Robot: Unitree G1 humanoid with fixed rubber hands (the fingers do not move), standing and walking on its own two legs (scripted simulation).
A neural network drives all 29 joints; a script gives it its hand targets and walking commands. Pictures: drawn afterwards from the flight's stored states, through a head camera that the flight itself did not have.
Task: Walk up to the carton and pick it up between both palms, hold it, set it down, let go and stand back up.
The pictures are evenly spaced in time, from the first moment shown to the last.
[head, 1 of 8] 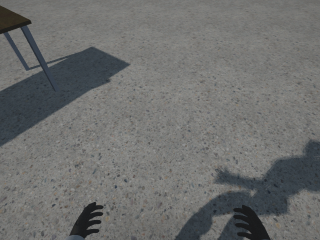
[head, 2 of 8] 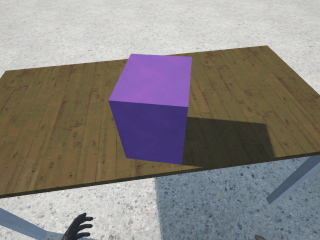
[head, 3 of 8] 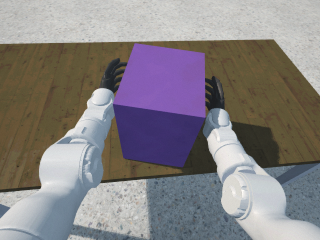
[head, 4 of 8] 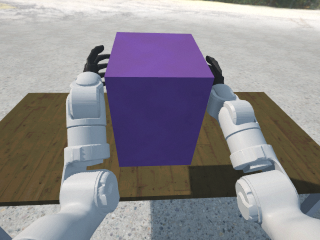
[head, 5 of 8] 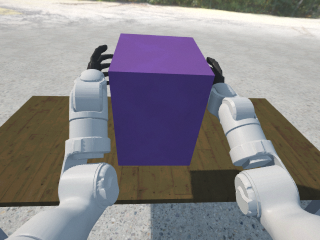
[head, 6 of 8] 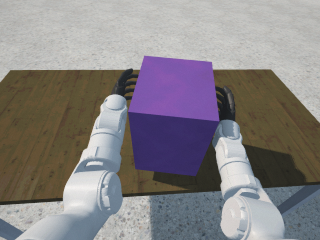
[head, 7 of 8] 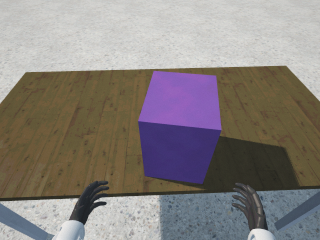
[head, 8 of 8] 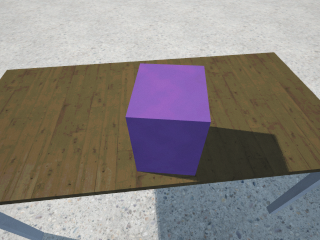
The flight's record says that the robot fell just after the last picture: no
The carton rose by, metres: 0.23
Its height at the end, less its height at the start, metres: +0.00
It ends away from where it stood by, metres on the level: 0.03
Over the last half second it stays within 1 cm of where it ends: yes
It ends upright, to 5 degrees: yes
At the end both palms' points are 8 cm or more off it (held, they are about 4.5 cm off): yes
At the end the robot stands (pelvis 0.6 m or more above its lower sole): yes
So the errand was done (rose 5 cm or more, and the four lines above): yes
